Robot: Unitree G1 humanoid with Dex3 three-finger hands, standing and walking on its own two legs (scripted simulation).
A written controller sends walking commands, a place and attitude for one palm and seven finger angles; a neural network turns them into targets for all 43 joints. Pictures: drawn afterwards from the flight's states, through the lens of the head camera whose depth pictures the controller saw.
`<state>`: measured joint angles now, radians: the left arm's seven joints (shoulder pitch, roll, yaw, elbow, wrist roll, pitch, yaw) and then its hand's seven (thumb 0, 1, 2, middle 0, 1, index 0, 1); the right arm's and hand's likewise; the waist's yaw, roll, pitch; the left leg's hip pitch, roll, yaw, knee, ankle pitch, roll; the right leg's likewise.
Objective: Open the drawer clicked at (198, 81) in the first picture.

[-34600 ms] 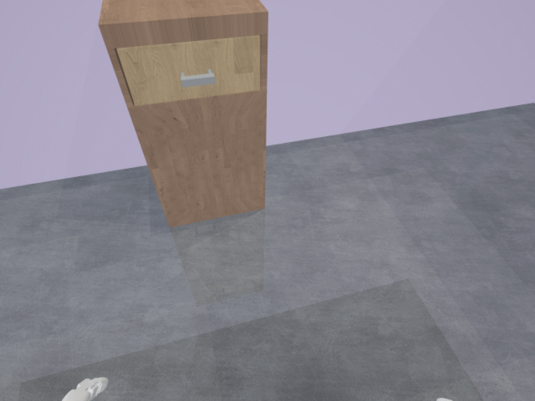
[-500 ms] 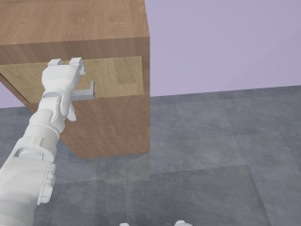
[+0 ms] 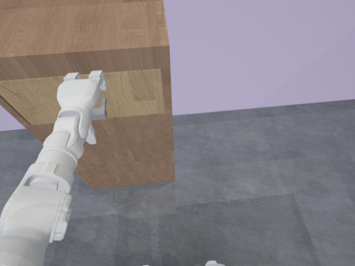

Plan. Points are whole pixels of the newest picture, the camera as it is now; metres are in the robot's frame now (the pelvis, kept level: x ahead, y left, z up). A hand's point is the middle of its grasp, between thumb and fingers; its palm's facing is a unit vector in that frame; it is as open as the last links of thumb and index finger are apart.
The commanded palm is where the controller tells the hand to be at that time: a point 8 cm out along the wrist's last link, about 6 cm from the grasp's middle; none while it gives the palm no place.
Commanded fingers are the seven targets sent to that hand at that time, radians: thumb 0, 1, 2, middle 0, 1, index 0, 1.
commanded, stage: re-aim the fingers above the handle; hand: left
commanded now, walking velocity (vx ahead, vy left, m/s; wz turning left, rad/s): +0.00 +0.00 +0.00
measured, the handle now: (87, 108) +0.52 +0.23 -0.01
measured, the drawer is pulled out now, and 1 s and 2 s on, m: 0.00 0.00 0.00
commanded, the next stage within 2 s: lower the fingers behind the handle in 0.72 s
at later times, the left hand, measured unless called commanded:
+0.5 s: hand (88, 109) +0.48 +0.20 +0.05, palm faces -0.01 -0.03 -1.00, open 13.8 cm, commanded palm +0.46 +0.23 +0.11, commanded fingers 0.00 -0.50 0.30 -0.30 -1.20 -0.30 -1.20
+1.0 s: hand (75, 122) +0.45 +0.23 +0.04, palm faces -0.10 -0.03 -1.00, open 13.8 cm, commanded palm +0.44 +0.23 +0.09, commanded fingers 0.00 -0.50 0.30 -0.30 -1.20 -0.30 -1.20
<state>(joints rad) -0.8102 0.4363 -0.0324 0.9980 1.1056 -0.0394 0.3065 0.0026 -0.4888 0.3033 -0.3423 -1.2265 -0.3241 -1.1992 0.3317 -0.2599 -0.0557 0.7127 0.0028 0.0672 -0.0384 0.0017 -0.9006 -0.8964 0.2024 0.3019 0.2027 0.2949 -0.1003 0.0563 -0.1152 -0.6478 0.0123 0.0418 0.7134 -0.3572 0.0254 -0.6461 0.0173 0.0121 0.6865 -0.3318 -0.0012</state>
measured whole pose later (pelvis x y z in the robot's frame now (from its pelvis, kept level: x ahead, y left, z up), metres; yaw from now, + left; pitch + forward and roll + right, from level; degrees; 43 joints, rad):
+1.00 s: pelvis +0.00 +0.00 +0.00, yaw +1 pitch +15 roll -1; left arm -0.75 0.48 -0.06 0.96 1.07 -0.12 0.22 0.00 -0.49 0.30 -0.32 -1.21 -0.32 -1.20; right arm 0.36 -0.26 -0.07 0.72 0.01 0.07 -0.05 0.00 -0.90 -0.90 0.20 0.30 0.20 0.29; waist -0.07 0.05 -0.11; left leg -0.63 0.00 0.03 0.72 -0.35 0.03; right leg -0.62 0.01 0.00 0.68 -0.33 0.00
